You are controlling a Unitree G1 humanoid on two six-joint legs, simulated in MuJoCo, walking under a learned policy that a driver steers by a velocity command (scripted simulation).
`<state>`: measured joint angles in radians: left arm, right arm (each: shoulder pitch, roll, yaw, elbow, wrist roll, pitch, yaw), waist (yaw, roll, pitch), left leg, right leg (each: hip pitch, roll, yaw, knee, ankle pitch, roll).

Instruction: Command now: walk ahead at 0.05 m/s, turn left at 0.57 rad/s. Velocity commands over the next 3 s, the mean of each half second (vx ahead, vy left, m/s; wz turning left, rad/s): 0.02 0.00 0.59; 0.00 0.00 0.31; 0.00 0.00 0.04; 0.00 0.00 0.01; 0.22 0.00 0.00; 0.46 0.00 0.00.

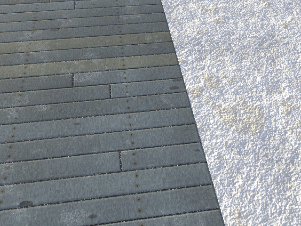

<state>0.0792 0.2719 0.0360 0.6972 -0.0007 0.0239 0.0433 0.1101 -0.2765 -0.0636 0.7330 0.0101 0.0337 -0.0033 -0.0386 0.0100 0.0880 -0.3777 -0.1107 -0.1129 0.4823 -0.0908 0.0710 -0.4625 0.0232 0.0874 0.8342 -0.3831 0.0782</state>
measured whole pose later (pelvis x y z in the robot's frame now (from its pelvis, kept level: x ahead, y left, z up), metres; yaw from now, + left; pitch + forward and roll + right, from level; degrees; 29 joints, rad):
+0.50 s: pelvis +0.01 -0.03 +0.00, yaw +18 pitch +1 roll +0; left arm 0.16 0.24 0.01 0.64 0.03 0.02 0.02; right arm 0.13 -0.29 -0.05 0.71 0.02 0.09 -0.01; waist 0.02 0.02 0.04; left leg -0.46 0.04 -0.04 0.95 -0.44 -0.11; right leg -0.28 -0.06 -0.12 0.50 -0.23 -0.01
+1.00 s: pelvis +0.00 +0.02 +0.00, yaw +25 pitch -1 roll +0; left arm 0.19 0.24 0.02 0.74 0.02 0.01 0.00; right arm 0.13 -0.22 0.02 0.78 -0.02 0.02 0.00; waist 0.01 0.00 0.02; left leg -0.22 -0.08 -0.01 0.52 -0.28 0.06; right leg -0.27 -0.04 -0.02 0.52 -0.23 0.01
